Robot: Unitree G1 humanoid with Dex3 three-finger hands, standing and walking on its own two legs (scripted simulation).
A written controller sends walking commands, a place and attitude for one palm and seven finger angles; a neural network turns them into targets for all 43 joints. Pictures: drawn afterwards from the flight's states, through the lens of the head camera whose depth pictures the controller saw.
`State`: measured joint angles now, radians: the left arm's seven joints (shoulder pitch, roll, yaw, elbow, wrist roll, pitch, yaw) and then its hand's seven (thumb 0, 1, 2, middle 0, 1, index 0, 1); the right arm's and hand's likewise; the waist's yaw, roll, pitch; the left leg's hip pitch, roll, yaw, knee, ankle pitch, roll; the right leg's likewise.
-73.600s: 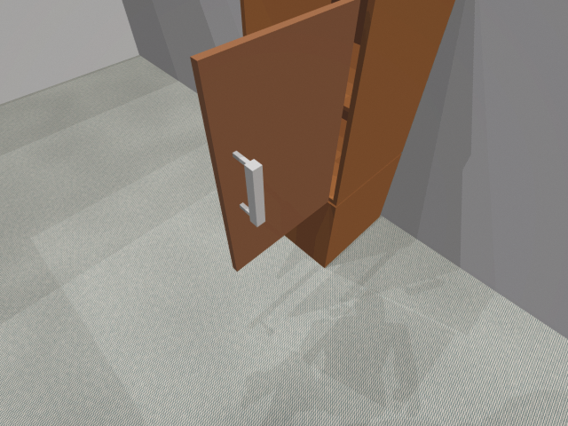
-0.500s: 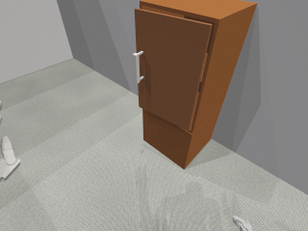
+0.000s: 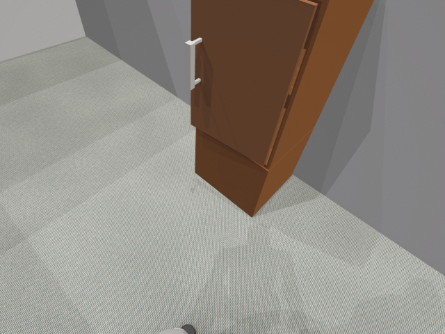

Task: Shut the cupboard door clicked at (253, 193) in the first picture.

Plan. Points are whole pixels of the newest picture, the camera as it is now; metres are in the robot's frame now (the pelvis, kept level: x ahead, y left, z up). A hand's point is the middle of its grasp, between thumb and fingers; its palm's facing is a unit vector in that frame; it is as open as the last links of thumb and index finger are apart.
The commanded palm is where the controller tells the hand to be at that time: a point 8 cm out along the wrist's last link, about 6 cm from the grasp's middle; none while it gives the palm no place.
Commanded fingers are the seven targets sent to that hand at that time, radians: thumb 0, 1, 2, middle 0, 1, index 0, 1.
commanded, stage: let the arm hang, fingers relaxed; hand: left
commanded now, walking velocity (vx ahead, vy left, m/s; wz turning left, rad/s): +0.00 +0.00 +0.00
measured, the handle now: (194, 64) +0.93 +0.16 -0.02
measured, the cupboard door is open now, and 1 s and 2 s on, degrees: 6 6 6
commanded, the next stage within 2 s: look to check the result in 0.64 s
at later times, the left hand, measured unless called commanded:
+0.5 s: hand out of the picture +0.01 +0.16 -0.18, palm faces +0.00 -0.99 -0.16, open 7.4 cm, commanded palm none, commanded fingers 0.00 0.90 0.90 -0.20 -0.30 -0.20 -0.30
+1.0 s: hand out of the picture -0.03 +0.14 -0.17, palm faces +0.01 -0.98 -0.18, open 7.4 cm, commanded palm none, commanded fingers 0.00 0.90 0.90 -0.20 -0.30 -0.20 -0.30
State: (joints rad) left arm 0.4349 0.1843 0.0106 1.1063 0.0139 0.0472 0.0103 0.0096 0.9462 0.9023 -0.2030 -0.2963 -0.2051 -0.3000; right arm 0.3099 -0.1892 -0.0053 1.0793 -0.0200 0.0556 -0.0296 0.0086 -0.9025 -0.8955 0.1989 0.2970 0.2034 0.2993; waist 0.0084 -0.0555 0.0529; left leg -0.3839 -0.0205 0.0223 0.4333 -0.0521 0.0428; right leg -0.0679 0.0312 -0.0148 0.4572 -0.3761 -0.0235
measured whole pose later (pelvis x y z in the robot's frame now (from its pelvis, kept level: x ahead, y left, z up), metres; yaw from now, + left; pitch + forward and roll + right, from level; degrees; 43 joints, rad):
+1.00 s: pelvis +0.04 -0.02 +0.00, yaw -2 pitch -2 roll +1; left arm 0.40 0.13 0.00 1.15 0.01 0.01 0.05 0.00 0.90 0.90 -0.20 -0.30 -0.20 -0.30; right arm 0.24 -0.15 0.00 1.14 -0.01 0.02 -0.04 0.00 -0.91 -0.90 0.20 0.30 0.20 0.30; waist 0.00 -0.01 0.05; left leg -0.31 -0.01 0.05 0.45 -0.11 0.02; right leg 0.04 0.03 0.02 0.38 -0.39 -0.04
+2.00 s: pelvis +0.01 -0.04 +0.00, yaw +15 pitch +1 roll +1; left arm 0.21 0.26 0.08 0.85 0.03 0.04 0.03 0.00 0.90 0.90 -0.20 -0.30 -0.20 -0.30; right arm 0.19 -0.25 -0.10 0.91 -0.03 0.09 0.01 0.01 -0.90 -0.90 0.20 0.30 0.20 0.30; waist -0.03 0.00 0.06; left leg -0.61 -0.09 -0.04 1.05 -0.38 -0.04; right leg -0.19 -0.04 -0.08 0.53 -0.35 -0.02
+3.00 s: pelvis +0.02 +0.00 +0.00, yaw +54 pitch +1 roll +0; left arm 0.23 0.26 0.08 0.92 0.03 0.04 -0.02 0.01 0.90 0.90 -0.20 -0.30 -0.20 -0.30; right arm 0.28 -0.18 -0.03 0.91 -0.03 -0.02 0.00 0.00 -0.90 -0.90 0.20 0.30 0.21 0.30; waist -0.02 -0.06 0.07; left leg -0.22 -0.02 0.03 0.52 -0.32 0.04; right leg -0.52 -0.12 -0.06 1.10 -0.36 0.06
